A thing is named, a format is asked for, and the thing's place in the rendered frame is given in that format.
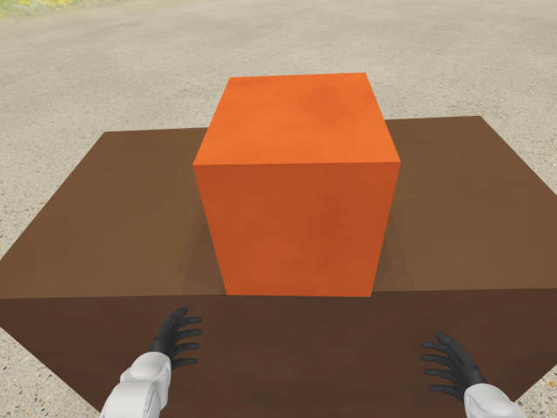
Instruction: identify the robot left hand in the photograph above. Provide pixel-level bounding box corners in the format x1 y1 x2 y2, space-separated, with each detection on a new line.
148 307 202 371

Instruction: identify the robot right hand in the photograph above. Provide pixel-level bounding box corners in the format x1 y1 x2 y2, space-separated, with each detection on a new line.
419 333 488 406

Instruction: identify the robot right forearm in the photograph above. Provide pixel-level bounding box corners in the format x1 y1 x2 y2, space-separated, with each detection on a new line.
464 383 527 418

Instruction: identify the carton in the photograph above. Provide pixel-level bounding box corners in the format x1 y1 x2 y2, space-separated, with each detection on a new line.
192 72 400 297

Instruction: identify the robot left forearm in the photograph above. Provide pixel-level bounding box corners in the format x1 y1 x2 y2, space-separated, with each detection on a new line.
98 352 171 418

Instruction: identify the pedestal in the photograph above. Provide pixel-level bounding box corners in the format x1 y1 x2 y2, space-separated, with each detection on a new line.
0 116 557 418

